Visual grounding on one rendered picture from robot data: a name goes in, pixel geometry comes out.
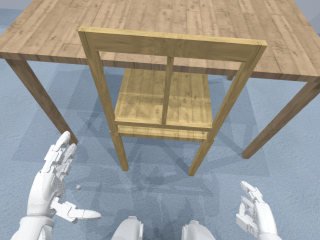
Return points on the robot thigh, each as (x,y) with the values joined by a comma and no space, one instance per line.
(129,229)
(196,232)

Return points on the left robot forearm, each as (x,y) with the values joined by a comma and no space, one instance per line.
(34,227)

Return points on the left robot hand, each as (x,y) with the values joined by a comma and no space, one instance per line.
(49,181)

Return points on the right robot hand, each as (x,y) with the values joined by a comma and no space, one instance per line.
(260,219)

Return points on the robot left thigh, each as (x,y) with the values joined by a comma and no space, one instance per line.
(129,229)

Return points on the robot right thigh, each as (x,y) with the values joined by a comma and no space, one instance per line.
(196,232)

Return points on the table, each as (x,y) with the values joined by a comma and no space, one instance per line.
(47,31)

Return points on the chair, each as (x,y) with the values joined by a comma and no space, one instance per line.
(166,105)

